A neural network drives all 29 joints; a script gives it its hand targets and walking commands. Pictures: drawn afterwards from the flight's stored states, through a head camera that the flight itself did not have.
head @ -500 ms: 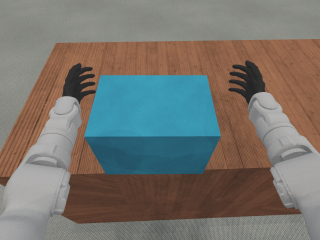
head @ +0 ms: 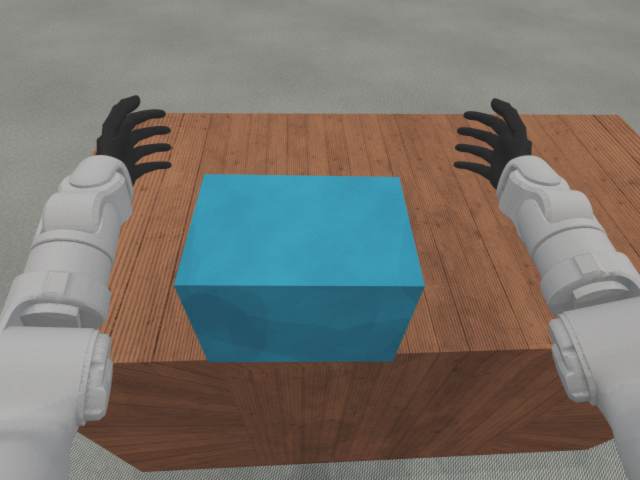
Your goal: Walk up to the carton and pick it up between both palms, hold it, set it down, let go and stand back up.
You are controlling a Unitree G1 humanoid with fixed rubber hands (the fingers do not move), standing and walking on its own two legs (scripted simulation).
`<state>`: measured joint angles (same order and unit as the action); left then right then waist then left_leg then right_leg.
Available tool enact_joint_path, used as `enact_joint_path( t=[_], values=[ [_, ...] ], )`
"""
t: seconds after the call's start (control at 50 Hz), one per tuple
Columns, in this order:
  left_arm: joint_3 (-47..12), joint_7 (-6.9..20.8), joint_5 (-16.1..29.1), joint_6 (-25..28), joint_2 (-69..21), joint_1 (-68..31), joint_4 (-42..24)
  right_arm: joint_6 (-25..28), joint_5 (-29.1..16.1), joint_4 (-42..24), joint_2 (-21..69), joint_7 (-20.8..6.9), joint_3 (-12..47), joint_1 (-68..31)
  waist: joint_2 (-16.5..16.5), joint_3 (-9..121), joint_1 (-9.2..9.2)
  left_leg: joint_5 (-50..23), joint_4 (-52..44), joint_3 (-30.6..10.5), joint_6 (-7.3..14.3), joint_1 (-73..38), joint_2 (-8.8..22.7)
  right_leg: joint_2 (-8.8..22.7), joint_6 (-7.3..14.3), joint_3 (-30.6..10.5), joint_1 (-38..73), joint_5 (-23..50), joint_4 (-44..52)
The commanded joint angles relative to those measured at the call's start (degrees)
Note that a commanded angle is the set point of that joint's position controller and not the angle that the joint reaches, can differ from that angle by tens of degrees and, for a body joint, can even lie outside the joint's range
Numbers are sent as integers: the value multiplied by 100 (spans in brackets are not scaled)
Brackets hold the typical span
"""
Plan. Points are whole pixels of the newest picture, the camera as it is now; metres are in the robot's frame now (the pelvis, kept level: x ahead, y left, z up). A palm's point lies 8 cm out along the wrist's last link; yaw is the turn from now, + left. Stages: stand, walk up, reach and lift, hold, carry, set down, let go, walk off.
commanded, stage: set down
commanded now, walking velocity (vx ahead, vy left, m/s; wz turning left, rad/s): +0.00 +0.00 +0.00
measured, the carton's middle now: (302, 271) +0.39 +0.04 +0.04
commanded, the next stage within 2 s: none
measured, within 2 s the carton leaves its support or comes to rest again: neither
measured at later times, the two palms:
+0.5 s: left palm (110, 250) +0.35 +0.26 +0.13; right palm (518, 257) +0.36 -0.22 +0.12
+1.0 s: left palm (104, 331) +0.28 +0.25 +0.08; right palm (526, 340) +0.27 -0.21 +0.08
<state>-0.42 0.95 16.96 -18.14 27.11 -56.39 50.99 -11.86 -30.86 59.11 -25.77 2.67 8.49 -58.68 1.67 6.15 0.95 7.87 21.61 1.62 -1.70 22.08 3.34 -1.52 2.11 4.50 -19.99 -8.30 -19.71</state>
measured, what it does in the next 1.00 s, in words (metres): stands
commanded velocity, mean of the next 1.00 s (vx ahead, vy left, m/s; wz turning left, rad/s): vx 0.00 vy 0.00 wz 0.00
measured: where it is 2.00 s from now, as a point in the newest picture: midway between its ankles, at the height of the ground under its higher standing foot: outside the picture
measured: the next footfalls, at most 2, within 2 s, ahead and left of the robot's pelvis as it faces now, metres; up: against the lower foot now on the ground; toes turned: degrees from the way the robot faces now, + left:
none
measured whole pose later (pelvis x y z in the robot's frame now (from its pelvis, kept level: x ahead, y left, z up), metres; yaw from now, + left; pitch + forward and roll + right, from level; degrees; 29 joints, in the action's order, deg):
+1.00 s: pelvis +0.02 +0.02 +0.01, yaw -2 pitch -1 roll +0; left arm 8.5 -0.6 12.0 -19.6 14.9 2.8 -3.8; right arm -10.2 -18.8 1.0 -17.4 0.3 -3.2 4.4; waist 0.7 -0.6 1.7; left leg 8.9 16.8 4.3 -0.7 6.5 2.0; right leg -0.4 1.0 1.8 -6.0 -9.3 -16.5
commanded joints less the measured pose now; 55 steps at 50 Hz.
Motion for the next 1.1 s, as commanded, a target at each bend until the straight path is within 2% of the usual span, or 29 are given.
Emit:
enact_joint_path(
  t=[0.0,0.1,0.18,0.26,0.36,0.52,0.6,0.76,0.92,1.08],
  values=[
    [559,124,-319,-242,765,-1152,-1388,45,36,-1138,-838,-9,-267,-1255,-242,2508,-2,-2124,33,56,88,-1783,-402,-110,-408,-292,1813,1886,94],
    [920,179,-536,-323,538,-9,-2522,174,343,-2214,-562,2,-605,-126,-179,1913,-37,-2061,-70,96,55,-1896,-452,-147,-397,-280,2058,1762,181],
    [1022,46,-439,-294,560,179,-3561,309,635,-3250,-542,16,-1059,115,-303,1795,-57,-1916,-39,87,15,-2016,-464,-188,-357,-259,1682,1355,238],
    [1021,-108,-319,-367,520,516,-4242,299,781,-3888,-641,-35,-1326,470,-398,1982,-112,-1850,19,32,8,-2263,-418,-203,-273,-262,1372,1125,253],
    [1149,-152,-353,-627,360,1282,-4517,76,781,-4107,-611,-106,-1302,1265,-281,1861,-111,-1739,-54,-5,77,-2302,-380,-148,-252,-343,1386,987,288],
    [1282,-114,-558,-764,-29,2339,-4810,-149,818,-4612,-269,-206,-1247,2439,-123,968,-63,-936,-369,21,128,-1960,-440,-34,-222,-459,1365,361,459],
    [1261,-130,-588,-611,-142,2776,-5227,-46,931,-5142,-171,-228,-1375,2958,-196,774,-52,-800,-419,33,88,-1984,-465,-21,-184,-481,1273,257,503],
    [1229,-183,-528,-276,-314,3830,-6016,220,1111,-6106,-70,-223,-1520,4093,-238,698,15,-1025,-407,60,3,-2238,-458,-35,-114,-518,1168,323,559],
    [1141,-160,-493,42,-499,5042,-6381,361,1208,-6745,83,-236,-1501,5469,-81,349,75,-1273,-431,21,-20,-2467,-449,-22,-62,-580,1086,318,739],
    [942,-177,-494,574,-520,6120,-6656,638,1334,-7314,237,-282,-1538,6813,-164,-34,143,-1583,-405,-80,-76,-2644,-441,-11,10,-613,963,324,880]
  ],
)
